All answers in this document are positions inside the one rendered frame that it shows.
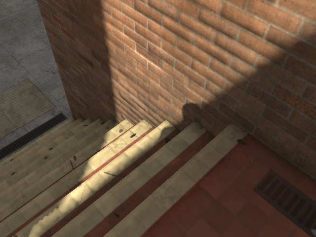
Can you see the stairs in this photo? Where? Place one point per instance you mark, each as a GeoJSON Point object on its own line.
{"type": "Point", "coordinates": [84, 177]}

